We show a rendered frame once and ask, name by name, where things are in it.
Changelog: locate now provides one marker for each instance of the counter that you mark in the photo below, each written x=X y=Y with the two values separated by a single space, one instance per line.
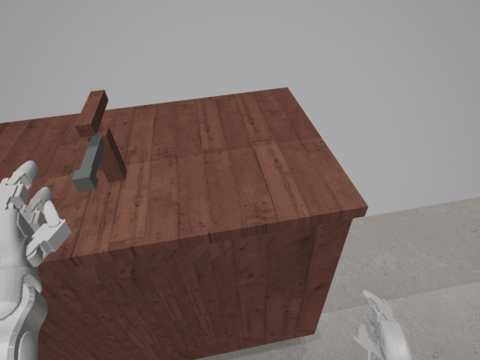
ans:
x=216 y=225

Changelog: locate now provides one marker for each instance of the robot left forearm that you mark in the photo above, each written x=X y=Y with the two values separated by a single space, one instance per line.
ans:
x=22 y=312

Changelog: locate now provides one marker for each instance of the robot right hand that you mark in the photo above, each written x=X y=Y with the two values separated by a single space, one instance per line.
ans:
x=389 y=339

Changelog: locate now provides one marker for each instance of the robot left hand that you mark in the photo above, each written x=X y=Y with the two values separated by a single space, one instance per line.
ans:
x=25 y=240

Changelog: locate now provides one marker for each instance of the tap lever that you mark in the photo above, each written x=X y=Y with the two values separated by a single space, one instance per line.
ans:
x=85 y=178

